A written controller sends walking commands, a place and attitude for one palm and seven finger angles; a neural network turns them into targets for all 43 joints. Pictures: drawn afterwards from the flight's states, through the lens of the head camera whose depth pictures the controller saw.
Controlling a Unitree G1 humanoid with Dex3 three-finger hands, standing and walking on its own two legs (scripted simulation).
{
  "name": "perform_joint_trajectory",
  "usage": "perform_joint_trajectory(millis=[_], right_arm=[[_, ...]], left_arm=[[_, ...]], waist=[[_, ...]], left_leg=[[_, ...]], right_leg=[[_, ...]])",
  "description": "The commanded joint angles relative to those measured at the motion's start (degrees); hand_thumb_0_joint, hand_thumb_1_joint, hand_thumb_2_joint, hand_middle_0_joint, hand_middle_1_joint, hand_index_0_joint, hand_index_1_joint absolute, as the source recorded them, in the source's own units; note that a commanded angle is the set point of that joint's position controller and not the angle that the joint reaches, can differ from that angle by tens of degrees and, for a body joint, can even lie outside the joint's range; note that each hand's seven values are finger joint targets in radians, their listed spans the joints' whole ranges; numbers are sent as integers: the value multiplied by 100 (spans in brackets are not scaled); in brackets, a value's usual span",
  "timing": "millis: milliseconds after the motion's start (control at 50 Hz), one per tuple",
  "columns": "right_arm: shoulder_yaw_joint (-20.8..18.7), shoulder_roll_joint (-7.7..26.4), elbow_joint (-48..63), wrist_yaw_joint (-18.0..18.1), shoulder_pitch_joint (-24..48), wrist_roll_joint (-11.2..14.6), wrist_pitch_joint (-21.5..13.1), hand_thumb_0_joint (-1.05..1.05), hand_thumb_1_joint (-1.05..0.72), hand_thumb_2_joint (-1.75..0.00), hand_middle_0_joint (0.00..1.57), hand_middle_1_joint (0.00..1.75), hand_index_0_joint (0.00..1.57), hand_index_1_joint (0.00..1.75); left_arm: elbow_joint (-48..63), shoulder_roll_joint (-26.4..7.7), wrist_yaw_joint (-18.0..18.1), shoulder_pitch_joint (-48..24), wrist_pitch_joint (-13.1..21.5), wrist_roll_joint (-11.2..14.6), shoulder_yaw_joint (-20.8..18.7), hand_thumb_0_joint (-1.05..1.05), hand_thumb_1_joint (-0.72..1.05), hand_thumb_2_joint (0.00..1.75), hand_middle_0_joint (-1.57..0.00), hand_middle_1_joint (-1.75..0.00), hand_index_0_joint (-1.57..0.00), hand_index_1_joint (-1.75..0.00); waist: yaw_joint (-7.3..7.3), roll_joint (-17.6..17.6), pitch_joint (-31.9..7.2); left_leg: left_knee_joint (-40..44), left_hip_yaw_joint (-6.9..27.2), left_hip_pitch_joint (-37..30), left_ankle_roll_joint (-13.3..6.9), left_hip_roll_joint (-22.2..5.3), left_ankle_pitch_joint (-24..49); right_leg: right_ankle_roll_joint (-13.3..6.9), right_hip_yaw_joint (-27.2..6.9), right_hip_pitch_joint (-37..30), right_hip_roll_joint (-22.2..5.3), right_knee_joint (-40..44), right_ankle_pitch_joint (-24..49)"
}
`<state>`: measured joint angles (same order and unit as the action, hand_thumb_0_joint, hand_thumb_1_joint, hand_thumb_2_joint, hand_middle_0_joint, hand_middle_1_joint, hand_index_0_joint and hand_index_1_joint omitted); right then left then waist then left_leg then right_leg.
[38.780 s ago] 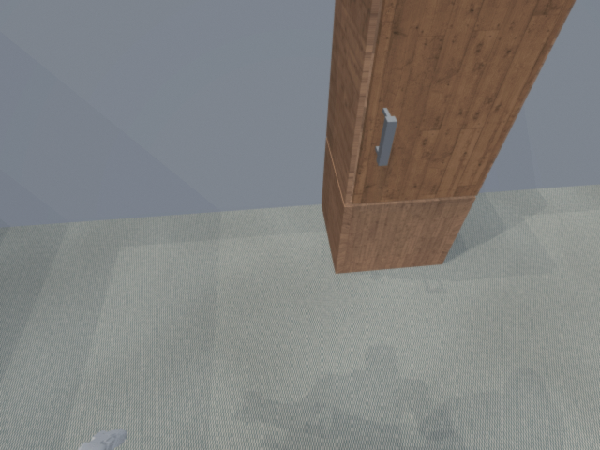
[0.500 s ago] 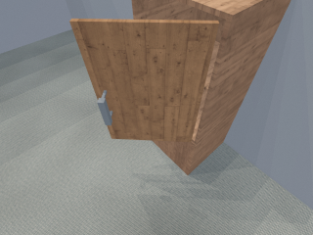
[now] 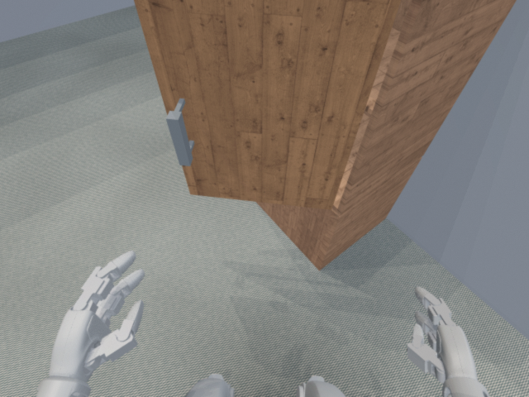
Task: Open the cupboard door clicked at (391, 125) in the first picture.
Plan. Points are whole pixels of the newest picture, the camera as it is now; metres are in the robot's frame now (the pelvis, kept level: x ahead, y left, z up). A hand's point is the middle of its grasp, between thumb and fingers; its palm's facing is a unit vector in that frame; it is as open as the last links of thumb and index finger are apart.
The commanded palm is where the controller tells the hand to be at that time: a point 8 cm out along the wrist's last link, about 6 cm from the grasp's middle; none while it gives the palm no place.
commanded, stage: raise the hand with hooked fingers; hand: left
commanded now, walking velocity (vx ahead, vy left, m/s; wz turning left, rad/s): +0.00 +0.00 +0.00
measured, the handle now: (183, 133) +0.61 +0.22 -0.01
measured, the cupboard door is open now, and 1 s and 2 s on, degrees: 45 45 45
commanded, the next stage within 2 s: move the hooked fingers beside the handle in 1.76 s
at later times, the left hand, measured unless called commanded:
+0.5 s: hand (94, 326) +0.21 +0.26 -0.01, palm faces -0.01 -1.00 -0.04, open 11.1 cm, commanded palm +0.19 +0.31 +0.00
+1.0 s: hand (79, 300) +0.24 +0.29 +0.00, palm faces -0.04 -1.00 -0.07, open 13.7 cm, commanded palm +0.23 +0.34 +0.01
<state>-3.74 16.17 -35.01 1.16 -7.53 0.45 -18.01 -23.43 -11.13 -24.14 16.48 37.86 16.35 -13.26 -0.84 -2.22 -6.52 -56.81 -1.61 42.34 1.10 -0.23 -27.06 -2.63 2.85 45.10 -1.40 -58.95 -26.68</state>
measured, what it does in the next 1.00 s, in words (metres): stands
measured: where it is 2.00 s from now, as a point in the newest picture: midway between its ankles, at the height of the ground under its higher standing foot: outside the picture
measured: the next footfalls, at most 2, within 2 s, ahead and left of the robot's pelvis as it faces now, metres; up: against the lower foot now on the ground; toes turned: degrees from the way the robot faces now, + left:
none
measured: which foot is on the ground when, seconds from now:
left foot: down 0.00-1.00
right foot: down 0.00-1.00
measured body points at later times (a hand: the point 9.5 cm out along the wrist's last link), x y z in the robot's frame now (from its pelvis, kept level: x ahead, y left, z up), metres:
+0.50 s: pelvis -0.04 +0.04 -0.04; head +0.04 +0.05 +0.41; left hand +0.20 +0.31 +0.00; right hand +0.12 -0.19 -0.13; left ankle +0.01 +0.13 -0.67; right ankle +0.02 -0.09 -0.67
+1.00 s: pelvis -0.02 +0.04 -0.04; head +0.07 +0.06 +0.40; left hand +0.24 +0.35 +0.00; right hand +0.18 -0.19 -0.11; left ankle +0.01 +0.13 -0.67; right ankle +0.02 -0.09 -0.67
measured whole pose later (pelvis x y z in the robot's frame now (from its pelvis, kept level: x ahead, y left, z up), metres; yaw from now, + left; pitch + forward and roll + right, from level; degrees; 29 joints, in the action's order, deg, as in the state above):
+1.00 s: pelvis -0.02 +0.04 -0.04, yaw +0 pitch +18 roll -4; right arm 2.0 15.2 -29.7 3.5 -12.5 1.3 -12.9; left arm -14.4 -21.4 -27.4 7.4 20.0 18.7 -20.2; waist -0.1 1.0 -8.0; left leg -71.3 1.0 57.8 -2.3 -0.2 -31.7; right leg 0.2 5.2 56.5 -1.5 -66.7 -28.2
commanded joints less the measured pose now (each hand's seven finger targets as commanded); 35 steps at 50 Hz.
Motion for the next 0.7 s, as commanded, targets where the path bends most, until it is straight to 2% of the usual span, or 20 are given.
perform_joint_trajectory(millis=[0,20,60,80,100,120,140,160,180,220,280,300,340,380,400,460,520,580,600,680], right_arm=[[-182,632,1023,83,6,81,-289,0,-90,-90,20,30,20,30],[-165,614,1138,129,-3,89,-254,0,-90,-90,20,30,20,30],[-98,570,1191,198,-6,138,-225,0,-90,-90,20,30,20,30],[-70,607,1198,243,-20,145,-214,0,-90,-90,20,30,20,30],[-25,658,1202,288,-62,116,-185,0,-90,-90,20,30,20,30],[-37,679,1145,317,-141,123,-159,0,-90,-90,20,30,20,30],[-17,638,1143,331,-160,141,-134,0,-90,-90,20,30,20,30],[9,673,1124,345,-199,145,-101,0,-90,-90,20,30,20,30],[21,659,1137,345,-197,147,-83,0,-90,-90,20,30,20,30],[41,638,1183,326,-203,166,-5,0,-90,-90,20,30,20,30],[39,599,1250,324,-160,207,108,0,-90,-90,20,30,20,30],[68,578,1272,328,-98,187,134,0,-90,-90,20,30,20,30],[69,543,1326,305,-104,172,152,0,-90,-90,20,30,20,30],[84,528,1325,295,-141,154,146,0,-90,-90,20,30,20,30],[109,545,1322,293,-143,117,149,0,-90,-90,20,30,20,30],[124,601,1289,280,-308,99,101,0,-90,-90,20,30,20,30],[130,720,1242,298,-416,96,55,0,-90,-90,20,30,20,30],[114,795,1195,330,-503,132,28,0,-90,-90,20,30,20,30],[115,823,1202,338,-521,133,30,0,-90,-90,20,30,20,30],[89,829,1231,332,-547,149,80,0,-90,-90,20,30,20,30]], left_arm=[[1502,-1399,-751,-634,672,565,-891,0,48,72,-23,-57,-23,-57],[1892,-1389,-752,-905,592,660,-842,0,46,71,-23,-58,-23,-58],[2345,-1185,-659,-1086,375,743,-635,0,41,69,-24,-62,-24,-62],[2625,-1189,-566,-1262,247,720,-557,0,39,68,-24,-63,-24,-63],[2891,-1233,-527,-1530,81,746,-463,0,36,67,-24,-64,-24,-64],[3010,-1401,-441,-1420,-106,627,-568,0,34,66,-24,-66,-24,-66],[2920,-1237,-391,-1117,-342,518,-386,0,32,65,-24,-68,-24,-68],[2980,-1268,-319,-1129,-557,384,-317,0,29,64,-24,-69,-24,-69],[3018,-1234,-260,-1042,-778,308,-263,0,27,63,-25,-70,-25,-70],[2875,-1236,-202,-737,-1246,215,-261,0,22,61,-25,-74,-25,-74],[2605,-1293,12,-424,-1746,217,-555,0,15,58,-25,-78,-25,-78],[2427,-1301,44,-346,-1836,273,-641,0,13,57,-25,-80,-25,-80],[2603,-1355,212,-343,-1812,337,-834,0,8,55,-26,-82,-26,-82],[2648,-1279,369,-391,-1656,337,-811,0,4,53,-26,-86,-26,-86],[2590,-1382,410,-486,-1565,326,-858,0,1,52,-26,-87,-26,-87],[2698,-1285,412,-704,-1204,221,-594,0,-6,49,-27,-92,-27,-92],[2743,-1448,266,-976,-1029,146,-505,0,-13,46,-27,-96,-27,-96],[2580,-1523,125,-1005,-1070,205,-582,0,-20,43,-28,-100,-28,-100],[2561,-1681,80,-1077,-1113,250,-716,0,-22,42,-28,-102,-28,-102],[2717,-1829,73,-963,-1238,337,-973,0,-31,38,-29,-108,-29,-108]], waist=[[-109,62,-1539],[-49,187,-1674],[53,471,-1511],[101,664,-1475],[200,660,-1483],[157,671,-1683],[173,736,-1580],[222,768,-1509],[171,867,-1562],[121,795,-1555],[33,337,-1492],[-50,358,-1387],[-113,300,-1574],[-83,250,-1467],[-102,278,-1340],[61,424,-1328],[147,639,-1372],[185,648,-1400],[148,650,-1421],[35,910,-1668]], left_leg=[[-734,21,1028,-181,205,741],[-785,18,972,-223,169,628],[-787,93,841,-275,97,357],[-756,142,774,-308,71,326],[-803,212,770,-341,30,385],[-767,251,705,-345,8,492],[-700,258,731,-342,17,428],[-604,339,671,-345,-2,416],[-502,387,615,-333,11,432],[-349,450,560,-308,17,499],[-113,522,699,-267,47,240],[-68,552,719,-235,53,259],[21,560,676,-208,70,247],[61,579,701,-193,64,152],[79,615,790,-176,57,52],[81,615,720,-190,53,-206],[97,699,608,-172,23,-369],[131,745,557,-172,32,-332],[131,786,550,-147,21,-253],[200,798,160,-55,7,404]], right_leg=[[177,-1160,-720,-126,360,486],[184,-1133,-615,-86,365,94],[148,-971,-210,1,411,-499],[123,-871,-73,49,361,-517],[103,-782,35,122,222,-401],[103,-706,-45,127,178,-196],[108,-650,-9,128,234,-231],[105,-490,115,160,187,-181],[105,-388,118,169,149,-109],[109,-185,116,204,112,37],[167,-42,67,195,236,-261],[123,22,59,224,183,-248],[143,90,52,193,136,-240],[144,122,178,196,115,-306],[102,139,247,222,50,-381],[109,123,506,198,21,-489],[76,126,725,200,-74,-458],[90,127,685,195,-26,-348],[64,152,655,223,-91,-288],[65,216,486,214,-101,124]])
